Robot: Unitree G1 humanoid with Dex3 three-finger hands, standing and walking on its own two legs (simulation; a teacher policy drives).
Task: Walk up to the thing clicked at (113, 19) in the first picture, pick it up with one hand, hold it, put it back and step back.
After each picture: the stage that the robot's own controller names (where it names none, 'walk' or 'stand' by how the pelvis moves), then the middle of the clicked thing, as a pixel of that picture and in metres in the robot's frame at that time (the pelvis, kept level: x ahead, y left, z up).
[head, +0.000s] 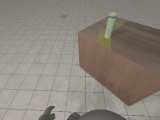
stand; (109, 26) +0.91 -0.14 +0.08
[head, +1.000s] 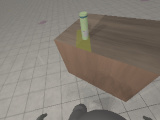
walk; (84, 27) +0.79 +0.14 +0.11
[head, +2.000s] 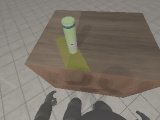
stand; (71, 38) +0.51 +0.17 +0.12
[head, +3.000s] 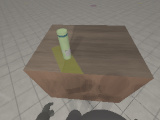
stand; (65, 45) +0.52 +0.24 +0.10
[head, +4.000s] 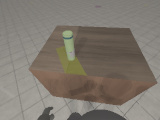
stand; (69, 47) +0.53 +0.21 +0.08
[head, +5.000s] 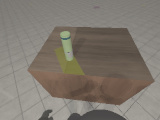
stand; (67, 47) +0.53 +0.23 +0.08
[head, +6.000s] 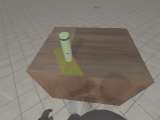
stand; (66, 48) +0.52 +0.23 +0.08
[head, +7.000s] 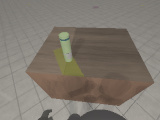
stand; (66, 48) +0.51 +0.23 +0.08
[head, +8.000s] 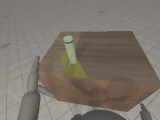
rise first; (70, 51) +0.51 +0.24 +0.08
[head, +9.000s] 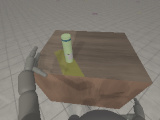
go down; (67, 49) +0.53 +0.22 +0.09
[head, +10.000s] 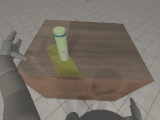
go down; (62, 46) +0.49 +0.22 +0.10
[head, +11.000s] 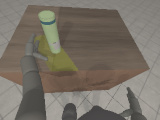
close in; (52, 36) +0.50 +0.23 +0.14
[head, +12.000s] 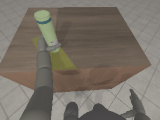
close; (49, 35) +0.51 +0.24 +0.15
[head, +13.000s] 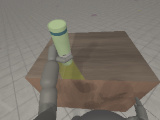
lift; (63, 47) +0.34 +0.17 +0.28
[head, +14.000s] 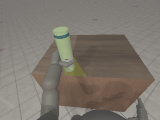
hold; (65, 52) +0.33 +0.17 +0.25
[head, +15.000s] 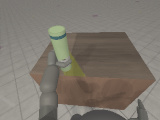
hold; (62, 52) +0.32 +0.19 +0.25
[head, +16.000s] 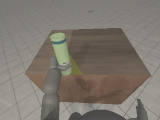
hold; (62, 56) +0.34 +0.19 +0.19
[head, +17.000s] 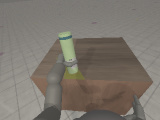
crouch; (69, 54) +0.36 +0.16 +0.23
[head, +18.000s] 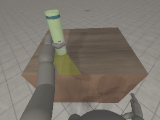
crouch; (57, 35) +0.46 +0.21 +0.26
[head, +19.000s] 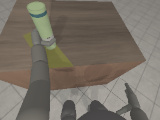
lower; (45, 30) +0.53 +0.23 +0.15
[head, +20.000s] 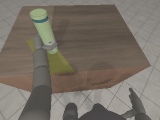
lower; (47, 35) +0.50 +0.24 +0.15
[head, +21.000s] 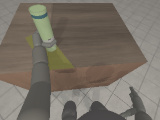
lower; (46, 32) +0.52 +0.24 +0.15
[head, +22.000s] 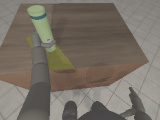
lower; (45, 33) +0.52 +0.24 +0.15
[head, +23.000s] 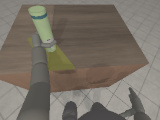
open; (45, 33) +0.52 +0.25 +0.15
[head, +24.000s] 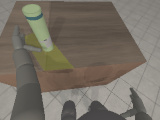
sink last; (41, 32) +0.51 +0.25 +0.15
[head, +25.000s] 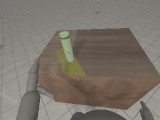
sink last; (67, 48) +0.51 +0.24 +0.13
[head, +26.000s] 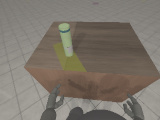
stand; (67, 42) +0.52 +0.23 +0.13
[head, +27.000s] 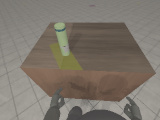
stand; (63, 41) +0.54 +0.25 +0.14
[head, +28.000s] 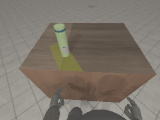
stand; (62, 42) +0.53 +0.24 +0.14
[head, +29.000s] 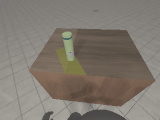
stand; (69, 47) +0.53 +0.23 +0.09
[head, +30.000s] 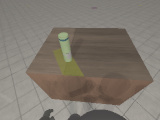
stand; (66, 48) +0.52 +0.24 +0.08
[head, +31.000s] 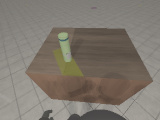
stand; (65, 48) +0.51 +0.24 +0.08
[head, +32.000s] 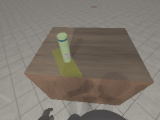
walk; (65, 49) +0.50 +0.24 +0.08
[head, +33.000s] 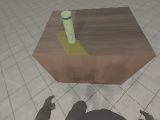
walk; (69, 29) +0.64 +0.23 +0.10
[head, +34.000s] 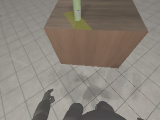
walk; (77, 6) +0.93 +0.21 +0.11
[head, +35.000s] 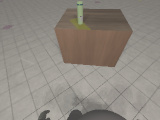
stand; (80, 13) +1.16 +0.22 +0.10
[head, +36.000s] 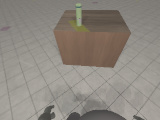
stand; (78, 15) +1.15 +0.22 +0.08
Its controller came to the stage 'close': yes
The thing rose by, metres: 0.23
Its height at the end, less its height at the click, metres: +0.00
